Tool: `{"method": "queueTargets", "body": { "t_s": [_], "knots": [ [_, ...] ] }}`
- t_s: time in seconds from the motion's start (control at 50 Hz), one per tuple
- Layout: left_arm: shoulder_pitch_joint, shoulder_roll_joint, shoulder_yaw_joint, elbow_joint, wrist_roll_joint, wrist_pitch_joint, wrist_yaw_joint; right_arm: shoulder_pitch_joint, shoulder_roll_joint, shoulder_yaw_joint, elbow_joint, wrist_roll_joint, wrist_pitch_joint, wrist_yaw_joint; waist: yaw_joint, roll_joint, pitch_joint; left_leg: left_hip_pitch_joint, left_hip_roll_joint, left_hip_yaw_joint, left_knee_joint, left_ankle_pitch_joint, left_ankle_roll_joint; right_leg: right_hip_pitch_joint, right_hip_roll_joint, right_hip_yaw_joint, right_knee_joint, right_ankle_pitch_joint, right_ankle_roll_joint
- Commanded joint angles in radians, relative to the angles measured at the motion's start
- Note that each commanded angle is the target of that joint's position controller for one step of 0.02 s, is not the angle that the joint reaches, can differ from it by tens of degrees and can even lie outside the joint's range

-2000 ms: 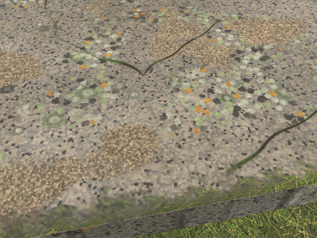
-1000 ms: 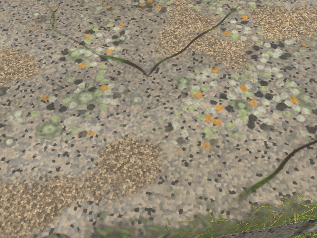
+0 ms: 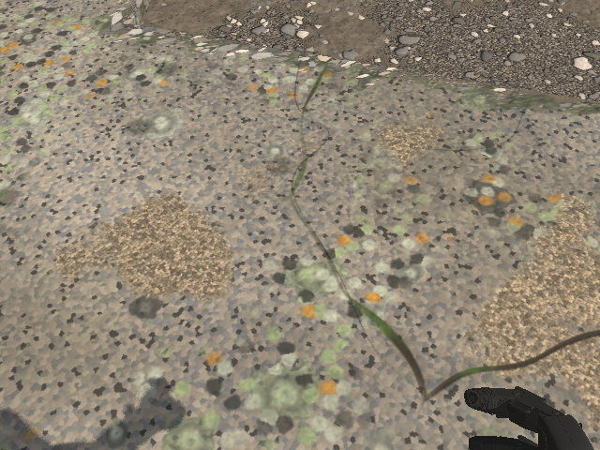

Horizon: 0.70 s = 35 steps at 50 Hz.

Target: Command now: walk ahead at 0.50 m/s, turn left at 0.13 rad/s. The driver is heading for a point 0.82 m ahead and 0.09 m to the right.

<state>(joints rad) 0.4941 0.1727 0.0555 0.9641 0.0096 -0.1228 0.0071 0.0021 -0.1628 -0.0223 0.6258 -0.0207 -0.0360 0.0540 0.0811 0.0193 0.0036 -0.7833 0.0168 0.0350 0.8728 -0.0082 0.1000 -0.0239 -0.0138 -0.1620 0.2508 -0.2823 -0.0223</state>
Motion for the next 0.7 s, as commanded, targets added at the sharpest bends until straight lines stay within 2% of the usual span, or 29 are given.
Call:
{"method": "queueTargets", "body": {
  "t_s": [0.02,0.06,0.08,0.1,0.12,0.14,0.16,0.18,0.2,0.22,0.24,0.26,0.3,0.32,0.36,0.4,0.46,0.54,0.56,0.62,0.64,0.66,0.68,0.7],
  "knots": [
    [-0.013,0.143,0.029,-0.072,0.002,-0.003,0.009,-0.063,-0.029,-0.015,-0.042,0.005,-0.003,0.007,-0.028,-0.138,0.028,0.178,-0.018,0.085,-0.242,-0.034,0.002,0.076,-0.177,0.076,-0.114,0.544,-0.122],
    [0.008,0.166,0.036,-0.071,-0.001,0.013,0.013,-0.03,-0.064,-0.03,-0.033,-0.011,-0.004,-0.004,-0.047,-0.175,0.01,0.274,-0.057,0.105,-0.307,-0.108,0.027,0.143,-0.214,0.066,-0.011,0.823,-0.109],
    [0.018,0.18,0.04,-0.068,0.0,0.023,0.016,0.019,-0.084,-0.041,-0.019,-0.017,-0.007,-0.013,-0.072,-0.189,-0.017,0.331,-0.079,0.11,-0.342,-0.156,0.044,0.175,-0.221,0.061,0.082,0.938,-0.1],
    [0.025,0.191,0.043,-0.068,0.002,0.034,0.017,0.116,-0.104,-0.054,0.016,-0.019,-0.014,-0.017,-0.114,-0.173,-0.057,0.434,-0.101,0.113,-0.413,-0.153,0.061,0.182,-0.217,0.051,0.216,0.987,-0.093],
    [0.017,0.188,0.042,-0.082,-0.004,0.045,0.022,0.238,-0.114,-0.064,0.061,-0.03,-0.028,-0.023,-0.166,-0.149,-0.118,0.629,-0.086,0.083,-0.466,-0.103,0.076,0.092,-0.197,0.038,0.379,0.895,-0.079],
    [-0.002,0.149,0.032,-0.125,-0.002,0.05,0.022,0.377,-0.159,-0.076,0.084,-0.049,-0.038,-0.033,-0.218,-0.075,-0.232,0.89,0.085,-0.097,-0.411,-0.209,0.106,-0.128,-0.169,0.054,0.619,0.542,-0.081],
    [0.064,0.035,0.001,-0.188,-0.036,0.048,0.003,0.392,-0.261,-0.093,0.088,-0.06,-0.045,-0.042,-0.153,0.207,-0.319,1.194,0.393,-0.606,-0.466,-0.194,0.256,-0.568,0.019,0.062,0.983,-0.205,-0.036],
    [-0.006,0.12,0.025,-0.189,-0.016,0.044,0.006,0.396,-0.241,-0.1,0.078,-0.022,-0.033,-0.047,-0.172,0.106,-0.319,1.091,0.374,-0.697,-0.565,-0.174,0.247,-0.634,0.019,0.201,1.095,-0.187,-0.043],
    [-0.091,0.135,0.031,-0.213,-0.013,0.035,0.002,0.321,-0.19,-0.086,0.075,-0.009,-0.041,-0.048,-0.144,0.032,-0.169,0.952,0.328,-0.522,-0.582,-0.134,0.216,-0.663,-0.025,0.225,1.078,-0.079,-0.046],
    [-0.127,0.128,0.025,-0.218,-0.013,0.025,-0.002,0.292,-0.146,-0.072,0.083,-0.008,-0.052,-0.043,-0.123,-0.007,-0.099,0.832,0.287,-0.424,-0.611,-0.032,0.185,-0.633,-0.045,0.22,1.03,-0.028,-0.043],
    [-0.135,0.122,0.025,-0.218,-0.004,0.031,-0.006,0.285,-0.125,-0.064,0.094,-0.006,-0.062,-0.043,-0.093,-0.02,-0.067,0.757,0.24,-0.346,-0.63,0.025,0.15,-0.596,-0.066,0.222,0.984,-0.005,-0.037],
    [-0.112,0.112,0.022,-0.214,0.008,0.046,-0.013,0.284,-0.1,-0.054,0.104,0.002,-0.07,-0.047,-0.065,0.006,-0.054,0.699,0.206,-0.291,-0.657,0.04,0.125,-0.557,-0.076,0.217,0.949,0.004,-0.027],
    [-0.112,0.099,0.021,-0.211,0.023,0.069,-0.025,0.313,-0.098,-0.048,0.12,0.007,-0.086,-0.052,-0.051,0.015,-0.033,0.669,0.181,-0.246,-0.695,0.084,0.113,-0.553,-0.081,0.201,0.898,0.018,-0.011],
    [-0.133,0.094,0.021,-0.216,0.028,0.076,-0.03,0.336,-0.112,-0.049,0.131,0.013,-0.092,-0.053,-0.05,0.021,-0.015,0.661,0.173,-0.223,-0.709,0.109,0.113,-0.575,-0.083,0.188,0.877,0.031,-0.003],
    [-0.224,0.092,0.017,-0.248,0.031,0.084,-0.039,0.389,-0.133,-0.052,0.149,0.018,-0.091,-0.051,-0.066,0.028,0.028,0.67,0.165,-0.186,-0.736,0.139,0.112,-0.654,-0.098,0.164,0.814,0.097,0.013],
    [-0.297,0.089,0.012,-0.266,0.026,0.087,-0.046,0.418,-0.133,-0.05,0.156,0.012,-0.088,-0.046,-0.085,0.04,0.055,0.686,0.147,-0.121,-0.75,0.171,0.09,-0.694,-0.103,0.151,0.722,0.182,0.016],
    [-0.396,0.074,-0.001,-0.294,0.012,0.087,-0.052,0.451,-0.14,-0.047,0.168,0.004,-0.087,-0.045,-0.117,0.044,0.072,0.701,0.135,-0.039,-0.755,0.236,0.056,-0.663,-0.072,0.129,0.562,0.281,0.001],
    [-0.506,0.079,-0.007,-0.339,0.013,0.084,-0.057,0.495,-0.151,-0.044,0.196,0.002,-0.083,-0.062,-0.143,0.028,0.1,0.818,0.173,0.026,-0.751,0.331,0.031,-0.66,-0.037,0.083,0.417,0.308,-0.041],
    [-0.513,0.08,-0.007,-0.346,0.014,0.082,-0.057,0.497,-0.153,-0.043,0.203,0.001,-0.081,-0.066,-0.139,0.031,0.098,0.85,0.18,0.045,-0.73,0.388,0.023,-0.643,-0.026,0.072,0.384,0.293,-0.057],
    [-0.436,0.102,0.004,-0.337,0.017,0.083,-0.045,0.47,-0.197,-0.05,0.212,-0.004,-0.07,-0.088,-0.091,0.071,0.027,0.942,0.2,0.098,-0.548,0.819,-0.003,-0.522,0.058,0.015,0.351,0.168,-0.115],
    [-0.363,0.121,0.013,-0.322,0.021,0.081,-0.04,0.459,-0.217,-0.055,0.211,-0.009,-0.061,-0.094,-0.059,0.087,-0.018,0.963,0.202,0.111,-0.426,0.912,-0.005,-0.456,0.09,0.006,0.335,0.121,-0.138],
    [-0.25,0.145,0.028,-0.292,0.027,0.077,-0.036,0.445,-0.236,-0.061,0.206,-0.01,-0.05,-0.097,-0.01,0.082,-0.079,0.932,0.199,0.128,-0.253,0.883,-0.008,-0.325,0.116,0.015,0.286,0.111,-0.159],
    [-0.11,0.184,0.047,-0.256,0.043,0.072,-0.027,0.42,-0.24,-0.061,0.188,-0.005,-0.046,-0.097,0.063,0.051,-0.149,0.77,0.175,0.146,-0.014,0.685,-0.018,-0.096,0.078,0.095,0.247,0.112,-0.197],
    [-0.025,0.288,0.077,-0.253,0.052,0.073,-0.015,0.433,-0.167,-0.045,0.133,0.01,-0.05,-0.091,0.06,-0.101,-0.256,0.465,0.066,0.161,0.343,0.118,-0.043,0.178,-0.178,0.448,0.264,0.132,-0.29]
  ]
}}
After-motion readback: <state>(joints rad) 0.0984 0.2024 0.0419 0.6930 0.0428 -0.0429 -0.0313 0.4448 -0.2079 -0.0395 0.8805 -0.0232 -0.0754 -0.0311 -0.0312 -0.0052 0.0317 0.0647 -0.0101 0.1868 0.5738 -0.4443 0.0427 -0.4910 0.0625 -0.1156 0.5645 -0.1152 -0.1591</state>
